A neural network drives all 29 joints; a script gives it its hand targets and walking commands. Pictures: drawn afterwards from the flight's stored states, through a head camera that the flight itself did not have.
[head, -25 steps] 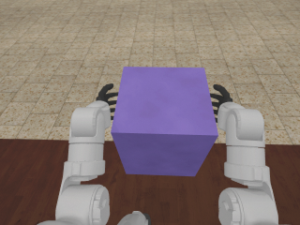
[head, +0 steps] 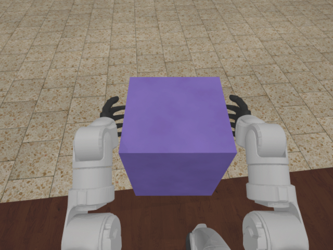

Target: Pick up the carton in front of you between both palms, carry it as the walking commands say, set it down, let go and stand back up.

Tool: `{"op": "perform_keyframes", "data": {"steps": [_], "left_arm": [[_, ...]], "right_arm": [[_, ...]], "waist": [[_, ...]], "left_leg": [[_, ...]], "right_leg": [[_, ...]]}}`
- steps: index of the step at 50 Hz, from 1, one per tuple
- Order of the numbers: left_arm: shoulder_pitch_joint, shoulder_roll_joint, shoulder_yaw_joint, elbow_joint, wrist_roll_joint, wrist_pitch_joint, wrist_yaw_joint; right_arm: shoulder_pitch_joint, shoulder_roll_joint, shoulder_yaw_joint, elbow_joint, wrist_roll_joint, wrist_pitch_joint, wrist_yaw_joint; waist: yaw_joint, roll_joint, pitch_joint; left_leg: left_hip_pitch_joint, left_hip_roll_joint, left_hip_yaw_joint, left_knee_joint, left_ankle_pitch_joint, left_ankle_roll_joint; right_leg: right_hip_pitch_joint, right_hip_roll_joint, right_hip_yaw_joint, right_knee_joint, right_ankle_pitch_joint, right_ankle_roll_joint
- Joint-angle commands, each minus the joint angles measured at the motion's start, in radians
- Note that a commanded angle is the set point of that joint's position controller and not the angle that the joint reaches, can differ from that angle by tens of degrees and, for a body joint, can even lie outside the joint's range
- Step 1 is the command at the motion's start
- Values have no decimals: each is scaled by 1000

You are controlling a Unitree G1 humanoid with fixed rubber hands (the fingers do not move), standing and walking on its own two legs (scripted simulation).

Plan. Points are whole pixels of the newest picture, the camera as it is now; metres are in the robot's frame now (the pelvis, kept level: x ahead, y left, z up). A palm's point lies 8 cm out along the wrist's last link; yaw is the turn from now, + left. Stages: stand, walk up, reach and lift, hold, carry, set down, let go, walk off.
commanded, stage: carry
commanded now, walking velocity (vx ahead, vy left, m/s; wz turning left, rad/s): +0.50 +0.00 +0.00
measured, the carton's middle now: (174, 141) +0.37 -0.02 +0.03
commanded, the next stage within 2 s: none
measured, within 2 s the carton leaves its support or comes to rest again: neither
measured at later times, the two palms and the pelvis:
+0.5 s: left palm (112, 62) +0.65 +0.15 +0.07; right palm (204, 57) +0.67 -0.15 +0.07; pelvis +0.29 -0.02 -0.04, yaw +1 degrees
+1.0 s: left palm (122, 32) +0.96 +0.16 +0.00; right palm (190, 32) +0.94 -0.14 +0.01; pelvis +0.59 +0.03 -0.08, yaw +0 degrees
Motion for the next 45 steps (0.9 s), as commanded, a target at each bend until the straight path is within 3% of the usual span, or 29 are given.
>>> {"op": "perform_keyframes", "data": {"steps": [1,3,4,5,6,7,8,9,10,11,12,14,18,20,24,28,29,31,32,33,34,35,36,37,39,41,45], "left_arm": [[-677,-1001,-659,-63,-362,-20,-185],[-649,-960,-629,-17,-339,-3,-193],[-633,-943,-609,11,-329,3,-197],[-631,-932,-589,31,-321,8,-202],[-617,-917,-562,60,-313,12,-209],[-641,-892,-531,99,-306,18,-214],[-651,-869,-524,131,-309,17,-217],[-641,-939,-535,140,-340,16,-228],[-719,-993,-558,93,-377,12,-239],[-802,-1049,-584,50,-414,11,-249],[-861,-1095,-607,21,-450,9,-255],[-896,-1141,-631,-18,-492,1,-259],[-861,-1149,-645,-55,-518,-8,-264],[-846,-1136,-650,-70,-521,-11,-267],[-820,-1096,-662,-82,-517,-8,-267],[-737,-1066,-653,6,-490,-2,-272],[-728,-1065,-650,32,-486,-3,-274],[-733,-1079,-648,82,-486,-6,-281],[-753,-1085,-649,105,-487,-10,-285],[-763,-1084,-639,125,-483,-15,-290],[-781,-1109,-628,153,-480,-8,-291],[-785,-1122,-601,171,-481,-5,-286],[-809,-1120,-604,138,-472,-10,-280],[-844,-1135,-606,104,-469,-17,-272],[-866,-1163,-595,44,-457,-26,-248],[-820,-1160,-604,14,-442,-32,-225],[-714,-1137,-620,-8,-397,-48,-197]], "right_arm": [[-690,1052,663,-126,451,2,268],[-683,1034,656,-81,445,11,271],[-688,1031,652,-56,445,16,273],[-693,1031,646,-30,447,19,275],[-725,1026,636,-14,446,21,276],[-743,1044,619,22,440,28,276],[-750,1052,603,41,441,39,268],[-786,1043,600,17,424,39,261],[-826,1070,595,-2,421,36,256],[-836,1085,583,-21,412,32,248],[-835,1098,571,-37,405,30,240],[-819,1119,572,-54,392,24,222],[-751,1114,582,-70,357,12,197],[-734,1100,590,-84,345,9,190],[-723,1057,609,-115,329,16,180],[-668,1009,597,-58,300,37,193],[-658,1000,587,-36,292,40,199],[-639,981,553,19,275,40,210],[-631,969,533,42,266,37,216],[-624,948,510,62,262,35,223],[-630,941,489,94,253,31,225],[-611,932,473,122,254,27,227],[-616,991,491,119,283,20,238],[-704,1049,521,46,327,14,248],[-861,1136,587,-64,415,4,257],[-882,1171,624,-112,464,-5,260],[-797,1173,645,-122,481,-16,267]], "waist": [[-50,109,-411],[-16,112,-403],[29,103,-421],[82,79,-451],[118,-7,-480],[96,-162,-525],[146,-306,-622],[152,-193,-591],[133,-118,-518],[108,-36,-460],[103,-17,-439],[99,-39,-437],[129,-93,-472],[144,-96,-473],[177,-93,-440],[211,-98,-391],[207,-101,-379],[140,-103,-406],[84,-68,-435],[58,18,-478],[62,245,-586],[-11,289,-674],[-1,170,-637],[9,68,-546],[42,34,-485],[60,58,-473],[28,98,-507]], "left_leg": [[429,176,-163,42,845,21],[350,172,-131,129,823,0],[290,167,-101,223,834,-21],[174,153,-51,368,748,-46],[-53,115,-34,544,380,-60],[-303,36,-27,667,-286,-82],[-554,-20,-91,931,-385,-111],[-590,44,-111,913,-312,-72],[-586,62,-107,854,-242,-63],[-549,85,-107,771,-184,-67],[-503,104,-112,706,-159,-75],[-456,114,-89,617,-110,-90],[-560,126,-60,495,47,-101],[-594,123,-47,430,129,-101],[-578,88,-5,221,291,-93],[-478,43,41,-45,477,-56],[-411,41,40,-103,521,-39],[-165,39,54,-182,565,-13],[23,62,59,-204,594,-18],[252,194,-61,-86,831,-26],[583,444,-355,116,1158,107],[710,535,-616,38,740,278],[589,460,-629,-49,337,250],[428,399,-563,-111,202,183],[235,371,-484,-157,197,141],[149,322,-386,-176,214,106],[309,300,-307,-104,559,95]], "right_leg": [[1,79,-91,-208,143,-18],[177,88,-91,-319,221,-49],[318,86,-102,-360,251,-61],[515,57,-94,-398,307,-67],[732,-79,41,-276,533,-70],[975,-285,292,-79,949,-120],[1139,-418,600,-157,537,-331],[1042,-353,615,-248,128,-304],[915,-286,541,-293,-6,-257],[789,-259,472,-323,-6,-224],[700,-253,434,-344,-4,-212],[640,-225,369,-359,50,-183],[779,-194,260,-296,430,-148],[836,-174,224,-271,528,-129],[890,-111,163,-239,569,-111],[907,-73,116,-163,508,-107],[875,-75,106,-134,473,-103],[773,-67,69,17,496,-72],[668,-45,22,162,407,-46],[454,-11,-9,352,63,-24],[136,72,15,562,-581,32],[-102,109,48,802,-658,52],[-135,52,71,766,-565,12],[-112,28,60,690,-498,8],[-46,-19,65,578,-417,18],[10,-26,39,500,-379,34],[-134,-40,7,408,-286,47]]}}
